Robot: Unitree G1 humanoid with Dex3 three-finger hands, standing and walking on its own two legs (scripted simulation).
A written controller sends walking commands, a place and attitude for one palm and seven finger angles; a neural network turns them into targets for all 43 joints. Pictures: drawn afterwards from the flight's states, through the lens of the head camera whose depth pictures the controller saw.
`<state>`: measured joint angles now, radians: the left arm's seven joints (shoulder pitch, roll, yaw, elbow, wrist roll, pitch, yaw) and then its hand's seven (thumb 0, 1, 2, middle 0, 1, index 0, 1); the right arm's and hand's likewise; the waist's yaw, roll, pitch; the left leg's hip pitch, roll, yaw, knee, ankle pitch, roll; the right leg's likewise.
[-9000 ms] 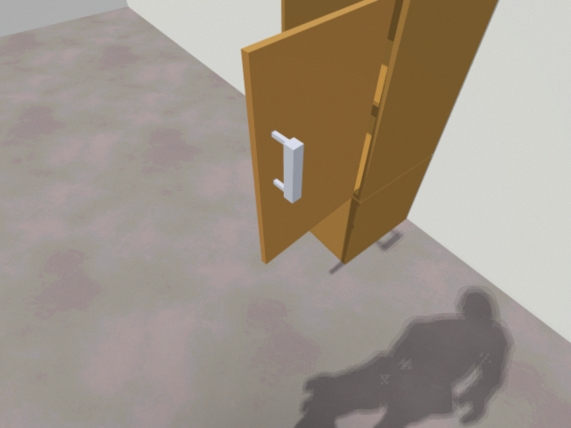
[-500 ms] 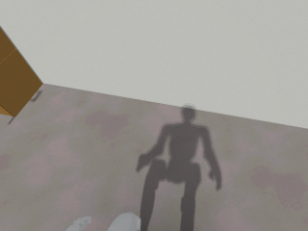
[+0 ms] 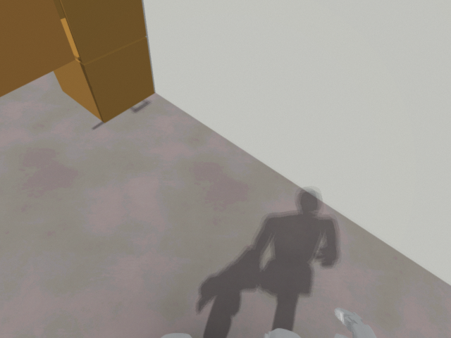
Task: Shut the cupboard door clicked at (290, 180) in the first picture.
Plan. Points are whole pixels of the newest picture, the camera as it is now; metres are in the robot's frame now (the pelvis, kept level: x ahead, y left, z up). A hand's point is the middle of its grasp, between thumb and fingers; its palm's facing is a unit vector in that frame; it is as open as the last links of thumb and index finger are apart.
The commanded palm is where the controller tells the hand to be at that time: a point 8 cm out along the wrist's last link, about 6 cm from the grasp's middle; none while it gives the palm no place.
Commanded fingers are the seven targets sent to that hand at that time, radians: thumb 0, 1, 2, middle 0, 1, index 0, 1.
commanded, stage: walk to a spot facing it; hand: left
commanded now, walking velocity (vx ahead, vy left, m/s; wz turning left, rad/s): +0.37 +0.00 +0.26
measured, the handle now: out of the picture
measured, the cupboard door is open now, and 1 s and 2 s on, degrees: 95 95 95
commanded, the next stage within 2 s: turn to face it in 1.38 s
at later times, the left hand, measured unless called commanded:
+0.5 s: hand (165, 221) +0.37 +0.18 -0.16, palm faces +0.00 -0.99 -0.10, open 7.4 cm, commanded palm none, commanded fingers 0.00 0.90 0.90 -0.20 -0.30 -0.20 -0.30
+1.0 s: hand (135, 245) +0.31 +0.23 -0.18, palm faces +0.28 -0.95 -0.12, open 7.3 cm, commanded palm none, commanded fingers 0.00 0.90 0.90 -0.20 -0.30 -0.20 -0.30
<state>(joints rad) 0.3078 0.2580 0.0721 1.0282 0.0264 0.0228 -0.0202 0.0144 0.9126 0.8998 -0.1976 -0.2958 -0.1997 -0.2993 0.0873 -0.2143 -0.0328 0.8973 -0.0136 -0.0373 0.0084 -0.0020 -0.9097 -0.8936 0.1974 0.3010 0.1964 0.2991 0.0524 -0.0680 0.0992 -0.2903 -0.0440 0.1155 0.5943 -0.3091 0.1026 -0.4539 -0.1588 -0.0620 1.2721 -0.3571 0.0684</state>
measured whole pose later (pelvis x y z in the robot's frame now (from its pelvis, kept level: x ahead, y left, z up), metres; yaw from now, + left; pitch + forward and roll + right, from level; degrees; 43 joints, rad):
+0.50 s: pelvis +0.21 +0.02 -0.01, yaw +7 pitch +1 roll -1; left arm 0.01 0.16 0.02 0.93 0.01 -0.03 -0.02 0.01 0.91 0.90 -0.20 -0.30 -0.20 -0.30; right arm 0.60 -0.08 -0.01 1.20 -0.01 -0.06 -0.05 0.00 -0.91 -0.89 0.20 0.30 0.20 0.30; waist -0.10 -0.03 0.09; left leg 0.11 -0.11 -0.03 0.41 -0.45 0.09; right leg -0.42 0.01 -0.13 0.63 -0.18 -0.06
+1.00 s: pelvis +0.44 +0.10 -0.01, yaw +10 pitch -1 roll -1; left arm 0.45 0.16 0.03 1.17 0.01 -0.04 0.00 0.01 0.92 0.90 -0.20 -0.30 -0.20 -0.30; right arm 0.03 -0.20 -0.05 0.96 -0.03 -0.08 0.01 0.00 -0.92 -0.89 0.19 0.30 0.19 0.30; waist 0.06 -0.04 0.09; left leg -0.43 0.03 0.13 0.65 -0.17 0.07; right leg -0.13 -0.06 -0.09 0.90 -0.50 0.00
